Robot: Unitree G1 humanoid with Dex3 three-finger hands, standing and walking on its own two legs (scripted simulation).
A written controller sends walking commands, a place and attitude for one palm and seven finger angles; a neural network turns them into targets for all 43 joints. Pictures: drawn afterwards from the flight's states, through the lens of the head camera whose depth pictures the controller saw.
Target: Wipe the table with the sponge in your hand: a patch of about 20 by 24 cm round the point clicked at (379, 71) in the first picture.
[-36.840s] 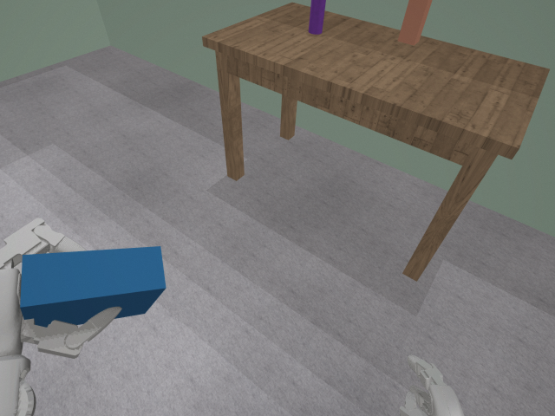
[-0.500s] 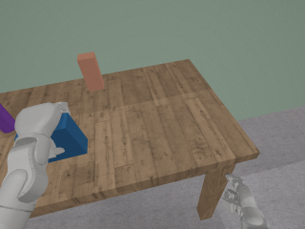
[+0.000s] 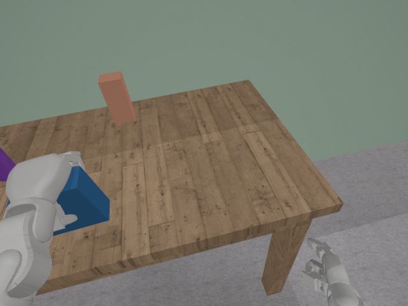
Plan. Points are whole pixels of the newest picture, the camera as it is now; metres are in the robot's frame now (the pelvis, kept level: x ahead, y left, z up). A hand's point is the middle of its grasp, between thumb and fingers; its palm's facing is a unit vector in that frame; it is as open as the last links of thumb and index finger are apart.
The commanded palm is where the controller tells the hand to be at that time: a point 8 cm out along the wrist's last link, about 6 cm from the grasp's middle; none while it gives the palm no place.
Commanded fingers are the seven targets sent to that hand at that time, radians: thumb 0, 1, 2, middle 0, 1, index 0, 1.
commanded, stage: bring the sponge back beside the body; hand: left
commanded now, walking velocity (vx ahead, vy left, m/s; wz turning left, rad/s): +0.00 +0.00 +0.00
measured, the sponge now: (71, 208) +0.23 +0.31 +0.09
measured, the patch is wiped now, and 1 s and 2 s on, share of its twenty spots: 1.00 1.00 1.00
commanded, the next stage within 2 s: step back with the hand held close in 1.22 s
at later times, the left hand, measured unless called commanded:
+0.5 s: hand (60, 211) +0.20 +0.30 +0.13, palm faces +0.09 -0.09 -0.99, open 9.2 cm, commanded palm +0.17 +0.29 +0.20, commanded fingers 0.00 0.10 1.30 -1.20 -1.60 -1.20 -1.60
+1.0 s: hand (60, 227) +0.18 +0.29 +0.12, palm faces +0.08 -0.09 -0.99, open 9.2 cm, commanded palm +0.15 +0.28 +0.19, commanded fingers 0.00 0.10 1.30 -1.20 -1.60 -1.20 -1.60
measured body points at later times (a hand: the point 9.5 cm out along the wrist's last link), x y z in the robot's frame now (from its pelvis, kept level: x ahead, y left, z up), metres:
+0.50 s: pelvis -0.01 +0.00 +0.00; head -0.03 -0.04 +0.45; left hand +0.19 +0.30 +0.18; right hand +0.26 -0.19 -0.07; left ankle +0.02 +0.13 -0.74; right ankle -0.01 -0.12 -0.74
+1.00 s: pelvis -0.01 +0.00 +0.00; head -0.03 -0.04 +0.45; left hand +0.17 +0.29 +0.17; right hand +0.25 -0.19 -0.07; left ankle +0.02 +0.13 -0.74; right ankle -0.01 -0.12 -0.74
